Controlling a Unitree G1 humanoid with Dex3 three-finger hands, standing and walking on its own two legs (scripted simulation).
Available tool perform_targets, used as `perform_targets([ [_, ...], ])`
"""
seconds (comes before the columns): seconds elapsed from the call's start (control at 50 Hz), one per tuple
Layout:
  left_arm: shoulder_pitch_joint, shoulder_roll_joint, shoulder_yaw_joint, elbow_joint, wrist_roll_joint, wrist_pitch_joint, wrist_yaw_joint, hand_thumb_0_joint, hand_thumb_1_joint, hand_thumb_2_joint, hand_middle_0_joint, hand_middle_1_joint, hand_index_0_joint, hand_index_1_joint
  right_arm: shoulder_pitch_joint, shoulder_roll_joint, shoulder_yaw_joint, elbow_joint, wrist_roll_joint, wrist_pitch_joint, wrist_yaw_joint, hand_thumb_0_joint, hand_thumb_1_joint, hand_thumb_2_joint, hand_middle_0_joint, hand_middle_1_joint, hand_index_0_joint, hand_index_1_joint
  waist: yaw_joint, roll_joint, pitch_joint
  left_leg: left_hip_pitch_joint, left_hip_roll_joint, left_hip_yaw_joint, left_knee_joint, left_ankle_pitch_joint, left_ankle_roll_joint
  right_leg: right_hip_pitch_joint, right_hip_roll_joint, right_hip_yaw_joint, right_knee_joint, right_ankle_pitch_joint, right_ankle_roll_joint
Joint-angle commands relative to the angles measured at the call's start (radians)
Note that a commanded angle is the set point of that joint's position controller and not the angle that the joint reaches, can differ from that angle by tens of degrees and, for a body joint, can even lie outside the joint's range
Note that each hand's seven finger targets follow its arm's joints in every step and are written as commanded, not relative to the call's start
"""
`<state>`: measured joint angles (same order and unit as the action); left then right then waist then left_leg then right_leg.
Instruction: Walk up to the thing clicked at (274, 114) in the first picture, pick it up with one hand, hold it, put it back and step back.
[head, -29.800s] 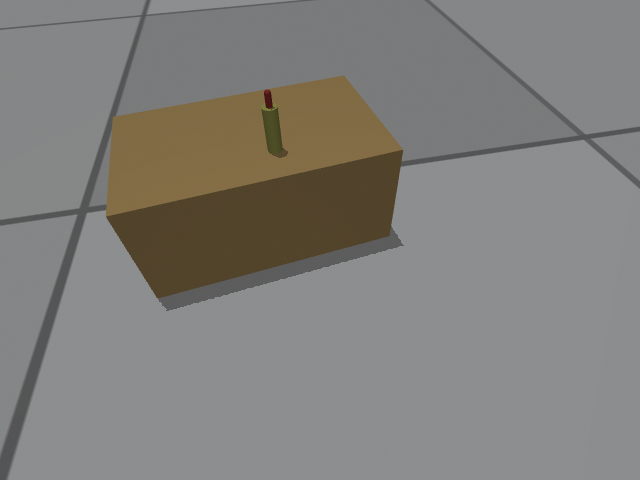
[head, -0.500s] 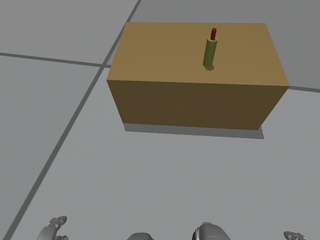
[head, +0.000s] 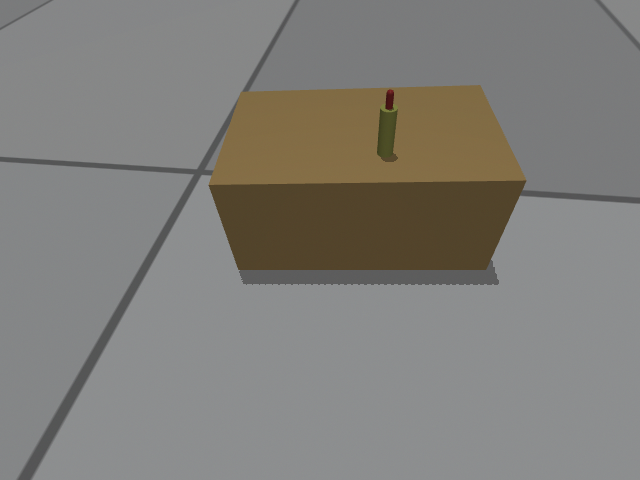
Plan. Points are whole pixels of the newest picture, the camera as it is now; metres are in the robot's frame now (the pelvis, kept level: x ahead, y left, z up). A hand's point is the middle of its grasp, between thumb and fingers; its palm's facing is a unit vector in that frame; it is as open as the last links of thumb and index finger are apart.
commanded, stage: step back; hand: right
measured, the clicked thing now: (387, 123) +1.13 -0.13 -0.20
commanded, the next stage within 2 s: stand in 0.72 s
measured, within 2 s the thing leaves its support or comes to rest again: neither
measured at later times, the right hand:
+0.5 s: hand out of the picture +0.12 -0.24 -0.14, palm faces -0.07 +0.93 -0.36, open 7.4 cm
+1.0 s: hand out of the picture +0.15 -0.22 -0.13, palm faces -0.07 +0.94 -0.34, open 7.4 cm
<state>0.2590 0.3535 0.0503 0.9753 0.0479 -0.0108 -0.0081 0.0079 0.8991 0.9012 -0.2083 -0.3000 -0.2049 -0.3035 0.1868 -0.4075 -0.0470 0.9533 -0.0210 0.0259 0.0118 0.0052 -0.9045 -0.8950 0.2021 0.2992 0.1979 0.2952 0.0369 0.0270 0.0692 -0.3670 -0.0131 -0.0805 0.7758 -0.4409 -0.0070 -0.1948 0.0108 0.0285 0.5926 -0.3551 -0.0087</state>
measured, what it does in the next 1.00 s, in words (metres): stands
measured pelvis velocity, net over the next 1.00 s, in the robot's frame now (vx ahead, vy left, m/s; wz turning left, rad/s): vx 0.02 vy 0.01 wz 0.04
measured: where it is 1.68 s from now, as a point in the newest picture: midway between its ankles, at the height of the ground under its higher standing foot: outside the picture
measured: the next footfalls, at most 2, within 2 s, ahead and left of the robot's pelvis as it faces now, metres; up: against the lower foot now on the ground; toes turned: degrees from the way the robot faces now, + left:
none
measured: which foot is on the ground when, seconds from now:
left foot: down 0.00-1.00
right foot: down 0.00-1.00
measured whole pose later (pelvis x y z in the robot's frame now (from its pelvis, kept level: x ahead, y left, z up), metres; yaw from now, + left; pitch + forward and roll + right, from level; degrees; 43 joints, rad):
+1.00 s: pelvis +0.02 +0.01 +0.01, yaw +2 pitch -3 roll -1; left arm 0.10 0.35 0.01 1.12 0.00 -0.01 0.00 0.01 0.90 0.90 -0.20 -0.30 -0.20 -0.30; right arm 0.03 -0.33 -0.01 1.07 0.00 -0.01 0.00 0.00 -0.90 -0.89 0.20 0.30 0.20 0.30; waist 0.02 -0.01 0.11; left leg -0.18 0.00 0.00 0.44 -0.21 0.01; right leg -0.05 -0.02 0.01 0.37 -0.27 0.03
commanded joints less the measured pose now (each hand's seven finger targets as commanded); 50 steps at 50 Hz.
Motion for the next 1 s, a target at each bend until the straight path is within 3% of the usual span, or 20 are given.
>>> perform_targets([
  [0.0,-0.134,0.289,0.067,-0.100,-0.010,-0.027,0.014,0.000,0.900,0.900,-0.200,-0.300,-0.200,-0.300,-0.040,-0.142,-0.044,-0.057,-0.003,-0.053,-0.007,0.000,-0.900,-0.900,0.200,0.300,0.200,0.300,-0.027,-0.178,-0.014,0.113,-0.013,0.088,-0.250,0.077,-0.001,-0.077,-0.221,0.178,-0.193,0.071,-0.135],
  [0.04,-0.119,0.240,0.041,-0.095,-0.015,-0.017,0.010,0.000,0.900,0.900,-0.200,-0.300,-0.200,-0.300,0.000,-0.154,-0.060,-0.034,-0.011,-0.064,-0.013,0.000,-0.900,-0.900,0.200,0.300,0.200,0.300,-0.046,-0.124,-0.043,0.287,0.014,0.015,-0.366,0.190,0.031,-0.156,-0.177,0.123,-0.083,0.166,-0.086],
  [0.06,-0.129,0.204,0.029,-0.090,-0.029,-0.014,0.007,0.000,0.900,0.900,-0.200,-0.300,-0.200,-0.300,-0.016,-0.188,-0.062,-0.035,-0.013,-0.068,-0.015,0.000,-0.900,-0.900,0.200,0.300,0.200,0.300,-0.038,0.004,-0.047,0.256,0.145,-0.206,-0.410,0.095,0.088,-0.216,-0.093,0.065,-0.032,0.032,-0.035],
  [0.08,-0.138,0.225,0.039,-0.073,-0.039,-0.010,0.009,0.000,0.900,0.900,-0.200,-0.300,-0.200,-0.300,-0.015,-0.228,-0.068,-0.033,-0.006,-0.066,-0.010,0.000,-0.900,-0.900,0.200,0.300,0.200,0.300,-0.029,0.049,-0.063,0.140,0.238,-0.319,-0.478,-0.113,0.173,-0.120,-0.036,-0.010,0.053,-0.150,-0.027],
  [0.1,-0.126,0.231,0.041,-0.065,-0.033,-0.012,0.010,0.000,0.900,0.900,-0.200,-0.300,-0.200,-0.300,-0.027,-0.249,-0.071,-0.036,-0.011,-0.066,-0.007,0.000,-0.900,-0.900,0.200,0.300,0.200,0.300,-0.026,0.054,-0.063,0.101,0.278,-0.352,-0.505,-0.170,0.205,-0.085,-0.028,-0.023,0.083,-0.171,-0.028],
  [0.2,-0.078,0.219,0.045,-0.002,-0.027,-0.034,0.013,0.000,0.900,0.900,-0.200,-0.300,-0.200,-0.300,-0.101,-0.176,-0.041,-0.027,0.000,-0.060,-0.006,0.000,-0.900,-0.900,0.200,0.300,0.200,0.300,0.013,0.102,-0.066,0.010,0.150,-0.148,-0.411,0.106,0.078,0.107,-0.052,0.011,-0.155,0.014,-0.045],
  [0.28,-0.107,0.290,0.055,0.006,-0.018,-0.040,0.017,0.000,0.900,0.900,-0.200,-0.300,-0.200,-0.300,-0.097,-0.143,-0.036,-0.015,-0.001,-0.060,-0.008,0.000,-0.900,-0.900,0.200,0.300,0.200,0.300,-0.008,-0.057,-0.013,-0.057,0.025,-0.008,-0.214,0.099,0.019,0.098,-0.220,0.222,-0.254,-0.052,-0.131],
  [0.32,-0.168,0.296,0.055,-0.014,-0.017,-0.038,0.017,0.000,0.900,0.900,-0.200,-0.300,-0.200,-0.300,-0.069,-0.140,-0.034,0.005,-0.003,-0.066,-0.010,0.000,-0.900,-0.900,0.200,0.300,0.200,0.300,-0.032,-0.090,0.002,-0.001,0.026,0.021,-0.215,0.148,0.026,0.031,-0.267,0.212,-0.249,0.034,-0.152],
  [0.4,-0.208,0.236,0.041,-0.018,-0.033,-0.034,0.018,0.000,0.900,0.900,-0.200,-0.300,-0.200,-0.300,-0.037,-0.157,-0.041,0.026,-0.004,-0.080,-0.010,0.000,-0.900,-0.900,0.200,0.300,0.200,0.300,-0.036,-0.036,-0.080,0.156,0.119,-0.091,-0.296,0.520,0.089,0.028,-0.115,0.000,-0.085,0.249,-0.043],
  [0.48,-0.192,0.207,0.034,0.003,-0.038,-0.028,0.022,0.000,0.900,0.900,-0.200,-0.300,-0.200,-0.300,-0.058,-0.196,-0.050,0.021,0.003,-0.076,-0.019,0.000,-0.900,-0.900,0.200,0.300,0.200,0.300,-0.017,0.070,-0.145,0.241,0.222,-0.221,-0.319,0.692,0.176,0.001,-0.056,-0.037,-0.003,0.127,-0.017],
  [0.56,-0.120,0.254,0.041,0.045,-0.033,-0.037,0.026,0.000,0.900,0.900,-0.200,-0.300,-0.200,-0.300,-0.144,-0.152,-0.040,-0.002,0.010,-0.060,-0.023,0.000,-0.900,-0.900,0.200,0.300,0.200,0.300,0.020,-0.001,-0.132,0.041,0.085,-0.035,-0.164,0.544,0.073,0.199,-0.134,0.046,-0.134,0.311,-0.058],
  [0.6,-0.122,0.307,0.053,0.039,-0.030,-0.035,0.030,0.000,0.900,0.900,-0.200,-0.300,-0.200,-0.300,-0.167,-0.122,-0.032,-0.006,0.005,-0.051,-0.026,0.000,-0.900,-0.900,0.200,0.300,0.200,0.300,0.024,-0.079,-0.096,-0.047,0.013,0.030,-0.095,0.304,0.030,0.201,-0.272,0.170,-0.170,0.373,-0.145],
  [0.64,-0.169,0.300,0.048,0.022,-0.025,-0.035,0.031,0.000,0.900,0.900,-0.200,-0.300,-0.200,-0.300,-0.155,-0.119,-0.031,0.004,-0.003,-0.051,-0.022,0.000,-0.900,-0.900,0.200,0.300,0.200,0.300,0.000,-0.116,-0.061,-0.044,0.022,0.050,-0.113,0.092,0.031,0.156,-0.317,0.171,-0.173,0.434,-0.175],
  [0.66,-0.196,0.292,0.047,0.016,-0.023,-0.033,0.031,0.000,0.900,0.900,-0.200,-0.300,-0.200,-0.300,-0.142,-0.110,-0.031,0.016,-0.006,-0.052,-0.017,0.000,-0.900,-0.900,0.200,0.300,0.200,0.300,-0.020,-0.135,-0.035,0.002,0.032,0.067,-0.203,0.073,0.036,0.114,-0.299,0.132,-0.158,0.443,-0.157],
  [0.68,-0.227,0.286,0.041,0.002,-0.021,-0.031,0.028,0.000,0.900,0.900,-0.200,-0.300,-0.200,-0.300,-0.108,-0.112,-0.035,0.032,-0.008,-0.058,-0.013,0.000,-0.900,-0.900,0.200,0.300,0.200,0.300,-0.045,-0.128,-0.040,0.112,0.042,0.054,-0.295,0.257,0.043,0.047,-0.260,0.086,-0.125,0.443,-0.116],
  [0.7,-0.212,0.226,0.020,0.011,-0.038,-0.028,0.026,0.000,0.900,0.900,-0.200,-0.300,-0.200,-0.300,-0.097,-0.158,-0.031,0.023,0.001,-0.070,-0.011,0.000,-0.900,-0.900,0.200,0.300,0.200,0.300,-0.053,-0.062,-0.048,0.284,0.147,-0.117,-0.344,0.641,0.067,-0.084,-0.141,0.038,-0.065,0.435,-0.027],
  [0.74,-0.176,0.191,0.005,0.025,-0.064,-0.014,0.033,0.000,0.900,0.900,-0.200,-0.300,-0.200,-0.300,-0.100,-0.219,-0.044,0.045,0.003,-0.079,-0.015,0.000,-0.900,-0.900,0.200,0.300,0.200,0.300,-0.034,0.050,-0.138,0.330,0.258,-0.215,-0.345,0.813,0.162,-0.004,-0.071,-0.002,-0.044,0.180,0.016],
  [0.78,-0.186,0.188,0.005,0.037,-0.061,-0.012,0.028,0.000,0.900,0.900,-0.200,-0.300,-0.200,-0.300,-0.127,-0.188,-0.029,0.042,0.006,-0.073,-0.022,0.000,-0.900,-0.900,0.200,0.300,0.200,0.300,-0.033,0.075,-0.141,0.362,0.249,-0.173,-0.361,0.834,0.152,-0.005,-0.059,0.014,-0.088,0.080,0.011],
  [0.86,-0.176,0.221,0.009,0.070,-0.043,-0.026,0.025,0.000,0.900,0.900,-0.200,-0.300,-0.200,-0.300,-0.175,-0.152,-0.018,0.039,0.022,-0.060,-0.029,0.000,-0.900,-0.900,0.200,0.300,0.200,0.300,-0.028,0.028,-0.164,0.290,0.134,-0.029,-0.346,0.698,0.046,0.180,-0.127,0.037,-0.217,0.492,-0.002],
  [0.98,-0.197,0.211,-0.002,0.093,-0.044,-0.025,0.024,0.000,0.900,0.900,-0.200,-0.300,-0.200,-0.300,-0.189,-0.143,-0.006,0.070,0.022,-0.056,-0.023,0.000,-0.900,-0.900,0.200,0.300,0.200,0.300,-0.036,-0.021,-0.141,0.323,0.135,-0.020,-0.398,0.586,0.043,0.148,-0.136,0.039,-0.294,0.408,0.002],
])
